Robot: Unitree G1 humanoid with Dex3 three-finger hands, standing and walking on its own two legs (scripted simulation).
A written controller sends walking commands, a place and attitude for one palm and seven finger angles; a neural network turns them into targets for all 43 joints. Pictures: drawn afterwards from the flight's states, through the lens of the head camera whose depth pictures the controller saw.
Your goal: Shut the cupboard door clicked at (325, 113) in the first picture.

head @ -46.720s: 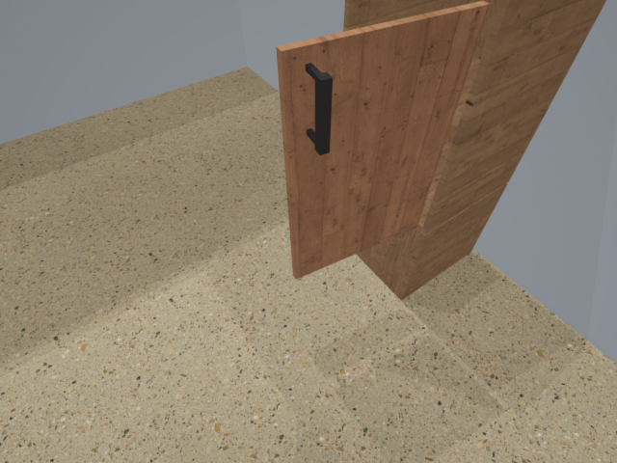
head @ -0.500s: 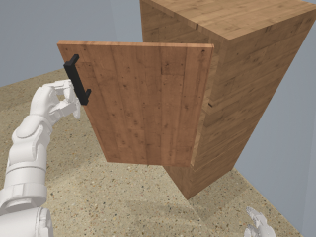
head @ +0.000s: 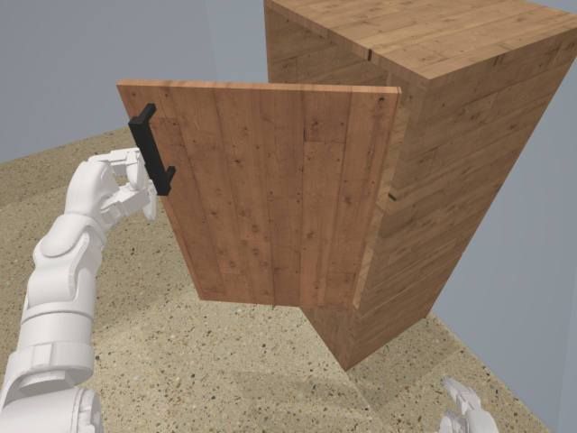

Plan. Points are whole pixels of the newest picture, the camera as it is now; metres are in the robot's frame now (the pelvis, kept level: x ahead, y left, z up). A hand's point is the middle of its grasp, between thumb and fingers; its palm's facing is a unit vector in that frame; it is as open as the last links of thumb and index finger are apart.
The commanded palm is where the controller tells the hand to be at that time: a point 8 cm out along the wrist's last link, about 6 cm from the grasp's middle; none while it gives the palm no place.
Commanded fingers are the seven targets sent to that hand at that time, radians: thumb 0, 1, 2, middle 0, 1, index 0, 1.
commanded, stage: push the door shut along its arc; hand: left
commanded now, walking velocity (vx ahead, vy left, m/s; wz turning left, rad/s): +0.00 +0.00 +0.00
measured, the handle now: (156, 151) +0.47 +0.23 +0.16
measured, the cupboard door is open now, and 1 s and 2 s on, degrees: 53 43 31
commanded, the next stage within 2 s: pull the fist back off the door in 1.82 s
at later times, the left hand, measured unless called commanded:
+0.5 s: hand (167, 166) +0.42 +0.19 +0.18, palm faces -0.13 -0.99 -0.02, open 3.2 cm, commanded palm +0.41 +0.24 +0.16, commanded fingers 0.00 0.90 0.90 -1.30 -1.50 -1.30 -1.50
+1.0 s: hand (187, 151) +0.46 +0.18 +0.17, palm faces -0.25 -0.97 -0.05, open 3.2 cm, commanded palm +0.48 +0.21 +0.16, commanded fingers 0.00 0.90 0.90 -1.30 -1.50 -1.30 -1.50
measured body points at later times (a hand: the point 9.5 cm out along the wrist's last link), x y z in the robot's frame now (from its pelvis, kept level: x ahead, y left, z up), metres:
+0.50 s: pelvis -0.02 -0.01 -0.01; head +0.00 -0.02 +0.44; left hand +0.42 +0.25 +0.18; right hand +0.07 -0.28 -0.11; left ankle -0.01 +0.13 -0.73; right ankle -0.01 -0.15 -0.73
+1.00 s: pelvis -0.04 +0.00 -0.02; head +0.04 +0.01 +0.43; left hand +0.47 +0.23 +0.18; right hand +0.00 -0.28 -0.13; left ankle -0.01 +0.13 -0.73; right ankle -0.01 -0.15 -0.73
